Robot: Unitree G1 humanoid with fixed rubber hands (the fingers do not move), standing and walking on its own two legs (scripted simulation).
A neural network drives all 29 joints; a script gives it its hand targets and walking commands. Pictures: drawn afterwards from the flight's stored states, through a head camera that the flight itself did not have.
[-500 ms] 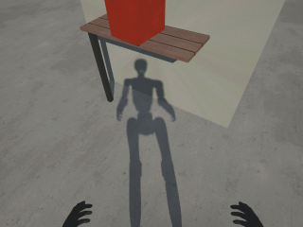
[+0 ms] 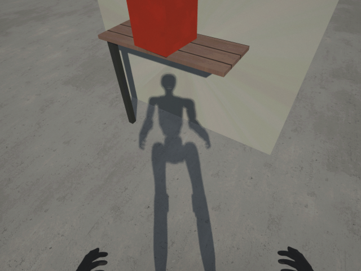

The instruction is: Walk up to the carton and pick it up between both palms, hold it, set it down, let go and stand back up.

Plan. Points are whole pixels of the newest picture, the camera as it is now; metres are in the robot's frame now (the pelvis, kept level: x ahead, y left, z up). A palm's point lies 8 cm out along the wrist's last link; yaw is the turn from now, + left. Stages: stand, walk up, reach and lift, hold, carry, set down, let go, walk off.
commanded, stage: stand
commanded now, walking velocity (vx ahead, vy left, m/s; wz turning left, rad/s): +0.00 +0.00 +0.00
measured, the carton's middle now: (163, 11) +1.24 +0.11 +0.10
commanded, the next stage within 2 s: none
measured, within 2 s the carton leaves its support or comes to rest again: neither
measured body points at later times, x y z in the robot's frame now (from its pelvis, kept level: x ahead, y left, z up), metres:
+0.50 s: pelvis +0.00 +0.00 +0.00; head +0.01 +0.00 +0.45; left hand +0.14 +0.25 -0.10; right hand +0.14 -0.25 -0.09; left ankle +0.02 +0.12 -0.72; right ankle +0.02 -0.12 -0.72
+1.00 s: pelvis +0.01 +0.00 +0.00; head +0.01 +0.00 +0.45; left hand +0.14 +0.25 -0.10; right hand +0.14 -0.25 -0.09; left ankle +0.02 +0.12 -0.72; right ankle +0.02 -0.12 -0.72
